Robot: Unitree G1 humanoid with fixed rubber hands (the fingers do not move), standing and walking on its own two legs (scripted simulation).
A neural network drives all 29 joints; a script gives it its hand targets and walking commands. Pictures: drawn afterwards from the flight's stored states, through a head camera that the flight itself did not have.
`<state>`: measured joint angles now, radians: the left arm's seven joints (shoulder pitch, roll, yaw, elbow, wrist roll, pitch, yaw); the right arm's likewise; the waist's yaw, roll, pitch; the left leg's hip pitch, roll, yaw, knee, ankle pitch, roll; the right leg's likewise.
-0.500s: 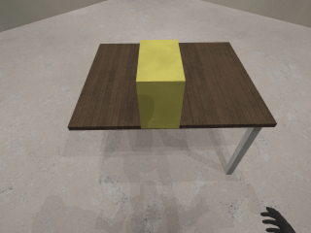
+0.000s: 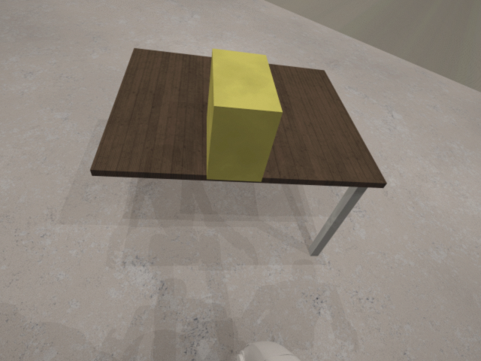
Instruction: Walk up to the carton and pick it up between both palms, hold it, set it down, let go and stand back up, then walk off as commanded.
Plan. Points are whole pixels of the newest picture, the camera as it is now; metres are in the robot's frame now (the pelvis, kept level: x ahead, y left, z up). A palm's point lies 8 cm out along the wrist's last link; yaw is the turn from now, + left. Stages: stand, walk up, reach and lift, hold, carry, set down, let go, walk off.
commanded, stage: walk off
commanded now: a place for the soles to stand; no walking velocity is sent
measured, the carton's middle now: (237, 115) +0.80 -0.03 -0.06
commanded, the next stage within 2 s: none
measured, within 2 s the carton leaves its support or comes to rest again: neither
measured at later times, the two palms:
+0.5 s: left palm out of the picture +0.10 +0.25 -0.11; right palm (408, 338) +0.17 -0.35 -0.11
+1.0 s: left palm (83, 276) +0.30 +0.29 -0.12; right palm (402, 326) +0.19 -0.34 -0.09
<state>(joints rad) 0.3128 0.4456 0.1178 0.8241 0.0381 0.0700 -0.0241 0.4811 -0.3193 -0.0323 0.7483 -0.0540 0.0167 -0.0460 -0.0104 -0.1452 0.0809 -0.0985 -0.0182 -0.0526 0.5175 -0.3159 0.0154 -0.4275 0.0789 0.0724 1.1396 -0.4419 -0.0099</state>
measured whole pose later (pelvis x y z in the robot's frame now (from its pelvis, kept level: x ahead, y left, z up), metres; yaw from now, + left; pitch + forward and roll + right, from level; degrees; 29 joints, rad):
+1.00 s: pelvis +0.16 -0.01 -0.01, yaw +0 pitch -2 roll -1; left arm 0.07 0.40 0.09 0.85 0.01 -0.01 0.01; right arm 0.24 -0.39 -0.04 0.89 0.01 -0.02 -0.06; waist -0.05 -0.04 0.20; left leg -0.21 -0.02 -0.04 0.67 -0.37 0.02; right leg -0.29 0.04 -0.06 0.55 -0.19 -0.04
